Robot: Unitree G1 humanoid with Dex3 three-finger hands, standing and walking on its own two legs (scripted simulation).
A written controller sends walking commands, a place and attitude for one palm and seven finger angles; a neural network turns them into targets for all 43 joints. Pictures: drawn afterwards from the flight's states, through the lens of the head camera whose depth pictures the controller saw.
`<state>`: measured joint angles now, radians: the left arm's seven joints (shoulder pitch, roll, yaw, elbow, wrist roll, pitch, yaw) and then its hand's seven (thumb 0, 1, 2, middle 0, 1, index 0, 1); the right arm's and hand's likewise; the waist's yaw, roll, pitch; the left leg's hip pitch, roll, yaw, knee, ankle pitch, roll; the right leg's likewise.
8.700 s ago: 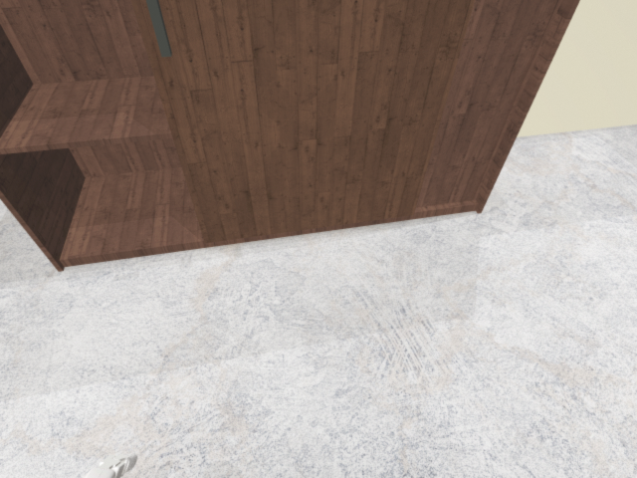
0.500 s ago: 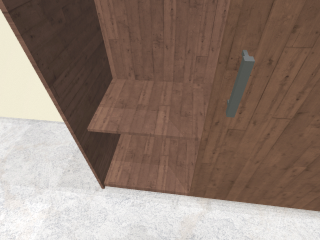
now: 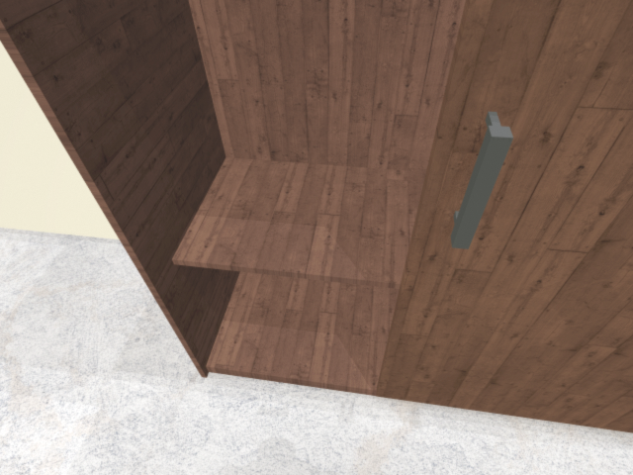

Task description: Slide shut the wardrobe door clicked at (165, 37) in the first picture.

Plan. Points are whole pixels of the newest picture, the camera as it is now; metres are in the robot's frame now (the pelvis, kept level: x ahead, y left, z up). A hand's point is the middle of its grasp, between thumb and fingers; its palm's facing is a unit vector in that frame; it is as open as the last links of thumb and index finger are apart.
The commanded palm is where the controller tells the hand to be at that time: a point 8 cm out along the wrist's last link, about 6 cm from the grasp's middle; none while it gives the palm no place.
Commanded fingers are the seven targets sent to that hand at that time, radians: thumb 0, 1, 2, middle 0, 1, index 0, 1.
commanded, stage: come to a stop and stand still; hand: right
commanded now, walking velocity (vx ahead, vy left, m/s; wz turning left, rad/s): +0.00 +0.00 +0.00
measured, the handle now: (475, 184) +0.46 -0.19 +0.14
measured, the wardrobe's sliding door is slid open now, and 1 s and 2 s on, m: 0.56 0.56 0.56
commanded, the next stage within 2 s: look again from close up in 0.32 s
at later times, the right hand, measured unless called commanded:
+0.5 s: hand out of the picture -0.02 -0.14 -0.18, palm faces +0.04 +0.99 -0.13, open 7.4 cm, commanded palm none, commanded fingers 0.00 -0.90 -0.90 0.20 0.30 0.20 0.30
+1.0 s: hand out of the picture -0.02 -0.14 -0.18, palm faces +0.04 +0.99 -0.13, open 7.4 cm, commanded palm none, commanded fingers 0.00 -0.90 -0.90 0.20 0.30 0.20 0.30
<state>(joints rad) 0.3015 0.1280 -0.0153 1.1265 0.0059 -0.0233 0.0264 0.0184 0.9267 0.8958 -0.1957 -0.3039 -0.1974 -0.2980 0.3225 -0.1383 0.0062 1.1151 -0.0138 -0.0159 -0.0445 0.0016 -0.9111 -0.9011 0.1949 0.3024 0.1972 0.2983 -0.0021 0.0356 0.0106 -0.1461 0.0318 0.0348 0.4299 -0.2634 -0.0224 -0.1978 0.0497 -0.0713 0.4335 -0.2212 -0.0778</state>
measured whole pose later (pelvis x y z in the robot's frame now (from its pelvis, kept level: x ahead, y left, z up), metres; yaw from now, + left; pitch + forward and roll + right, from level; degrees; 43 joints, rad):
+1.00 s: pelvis +0.02 +0.01 +0.00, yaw +0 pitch -1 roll +0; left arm 0.32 0.11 -0.02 1.14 0.00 -0.02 0.03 0.01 0.92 0.90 -0.20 -0.30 -0.20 -0.30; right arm 0.36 -0.12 0.01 1.14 -0.01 -0.02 -0.05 0.00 -0.91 -0.90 0.20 0.30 0.20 0.30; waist -0.01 0.04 0.02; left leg -0.11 0.02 0.04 0.41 -0.29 -0.01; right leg -0.16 0.04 -0.07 0.43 -0.26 -0.06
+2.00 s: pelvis +0.03 +0.01 +0.00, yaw +0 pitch -1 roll +0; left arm 0.34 0.09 -0.02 1.15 0.00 -0.03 0.04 0.01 0.91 0.90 -0.20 -0.30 -0.20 -0.30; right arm 0.37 -0.10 0.00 1.15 -0.01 -0.02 -0.05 0.00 -0.91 -0.90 0.19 0.30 0.20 0.30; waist -0.01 0.03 0.01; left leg -0.09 0.02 0.04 0.40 -0.29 -0.01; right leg -0.15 0.04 -0.06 0.42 -0.25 -0.06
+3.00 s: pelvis -0.02 +0.05 -0.03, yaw -1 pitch +4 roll +1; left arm 0.30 0.24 -0.04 0.64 -0.04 -0.26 0.07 0.02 0.90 0.90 -0.20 -0.30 -0.20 -0.30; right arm 0.26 -0.29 -0.29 0.06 0.33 -0.22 0.24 0.00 -0.07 -0.55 0.26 0.84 0.26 0.83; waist 0.00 -0.05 -0.08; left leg -0.44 -0.03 0.10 0.75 -0.39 0.05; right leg -0.52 -0.03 -0.02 0.78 -0.34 -0.01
